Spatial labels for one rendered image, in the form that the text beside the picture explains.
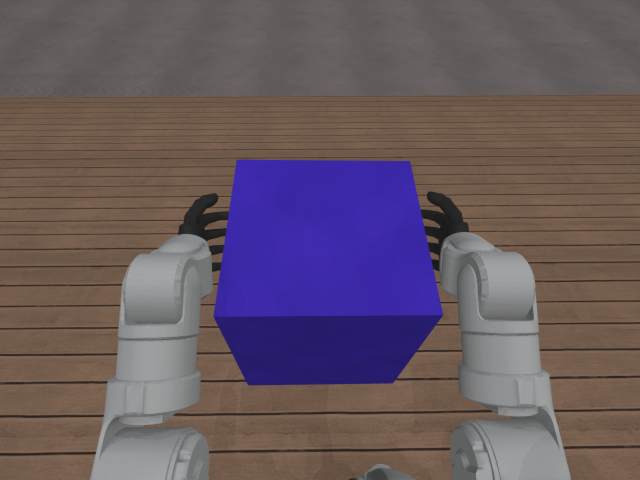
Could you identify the right robot upper arm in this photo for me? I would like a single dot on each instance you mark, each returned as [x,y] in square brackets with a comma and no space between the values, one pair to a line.
[505,449]

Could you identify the left robot upper arm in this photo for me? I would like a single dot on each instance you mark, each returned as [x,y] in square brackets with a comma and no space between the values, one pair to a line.
[154,453]

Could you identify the carton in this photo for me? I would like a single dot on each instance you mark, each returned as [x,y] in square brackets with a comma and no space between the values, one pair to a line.
[326,274]

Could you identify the robot right forearm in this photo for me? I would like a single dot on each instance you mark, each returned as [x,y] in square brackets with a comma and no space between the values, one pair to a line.
[497,310]

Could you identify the robot left forearm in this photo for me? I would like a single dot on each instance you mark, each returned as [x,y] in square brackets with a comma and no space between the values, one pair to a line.
[156,374]

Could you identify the left robot hand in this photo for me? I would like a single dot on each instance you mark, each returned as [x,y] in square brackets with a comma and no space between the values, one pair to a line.
[195,222]

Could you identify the right robot hand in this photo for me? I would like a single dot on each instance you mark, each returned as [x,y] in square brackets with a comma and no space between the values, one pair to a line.
[450,223]

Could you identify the right robot shin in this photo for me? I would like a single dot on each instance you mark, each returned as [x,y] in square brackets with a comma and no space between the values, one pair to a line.
[377,466]

